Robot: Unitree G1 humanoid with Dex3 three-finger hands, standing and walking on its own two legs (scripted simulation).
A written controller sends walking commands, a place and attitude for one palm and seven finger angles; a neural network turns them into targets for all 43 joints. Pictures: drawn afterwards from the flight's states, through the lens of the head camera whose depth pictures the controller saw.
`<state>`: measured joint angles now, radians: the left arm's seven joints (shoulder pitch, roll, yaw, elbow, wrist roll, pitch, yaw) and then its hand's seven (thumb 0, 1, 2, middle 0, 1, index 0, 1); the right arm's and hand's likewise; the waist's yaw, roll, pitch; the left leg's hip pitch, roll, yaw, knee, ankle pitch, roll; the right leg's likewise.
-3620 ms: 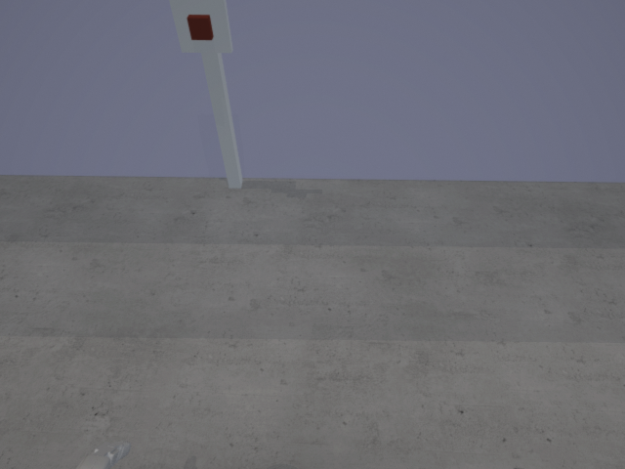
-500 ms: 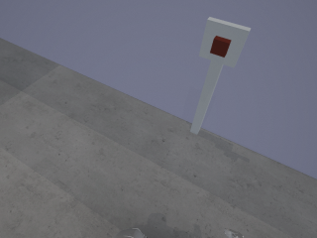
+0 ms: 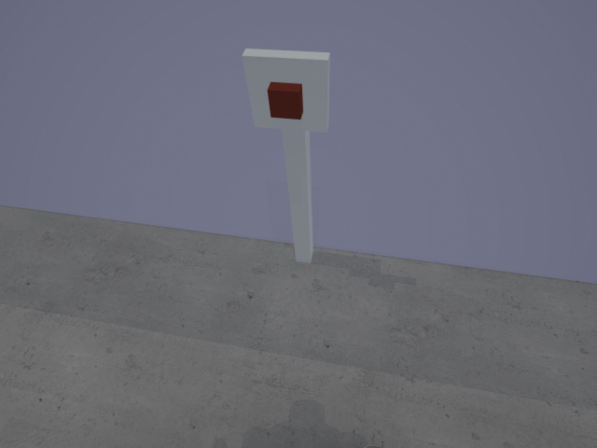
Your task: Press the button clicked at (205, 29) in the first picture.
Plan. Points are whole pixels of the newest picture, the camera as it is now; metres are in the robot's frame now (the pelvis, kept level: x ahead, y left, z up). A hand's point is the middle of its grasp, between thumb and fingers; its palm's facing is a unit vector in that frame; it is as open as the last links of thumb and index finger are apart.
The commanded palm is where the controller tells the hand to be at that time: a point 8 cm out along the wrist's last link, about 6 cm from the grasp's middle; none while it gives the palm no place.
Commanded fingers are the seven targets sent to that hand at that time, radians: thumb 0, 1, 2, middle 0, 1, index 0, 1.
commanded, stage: turn to face it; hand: left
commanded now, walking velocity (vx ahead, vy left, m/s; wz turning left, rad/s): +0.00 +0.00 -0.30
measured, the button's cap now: (286, 100) +0.79 +0.07 +0.00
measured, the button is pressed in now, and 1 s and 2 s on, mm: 0 0 0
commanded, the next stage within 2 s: take the last steps up to it in 0.22 s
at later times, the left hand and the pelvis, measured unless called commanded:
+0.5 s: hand out of the picture +0.10 +0.20 -0.16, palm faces -0.06 -0.98 -0.18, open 7.4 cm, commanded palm none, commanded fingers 0.00 0.90 0.90 -0.20 -0.30 -0.20 -0.30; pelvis +0.03 +0.02 +0.01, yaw -8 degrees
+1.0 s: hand (248, 384) +0.23 +0.11 -0.14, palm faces -0.13 -0.97 -0.22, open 7.2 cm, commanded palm none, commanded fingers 0.00 0.90 0.90 -0.20 -0.30 -0.20 -0.30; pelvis +0.13 -0.06 +0.01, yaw -10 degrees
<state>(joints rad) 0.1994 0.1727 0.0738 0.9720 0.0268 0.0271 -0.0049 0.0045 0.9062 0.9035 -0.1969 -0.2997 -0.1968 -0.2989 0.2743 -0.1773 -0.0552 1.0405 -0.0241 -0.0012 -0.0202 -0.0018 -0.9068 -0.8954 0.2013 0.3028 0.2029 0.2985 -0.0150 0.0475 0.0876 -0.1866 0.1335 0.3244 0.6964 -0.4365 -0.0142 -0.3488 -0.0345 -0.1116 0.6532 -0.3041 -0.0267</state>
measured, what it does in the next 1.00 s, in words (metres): walks ahead: left foot, then right foot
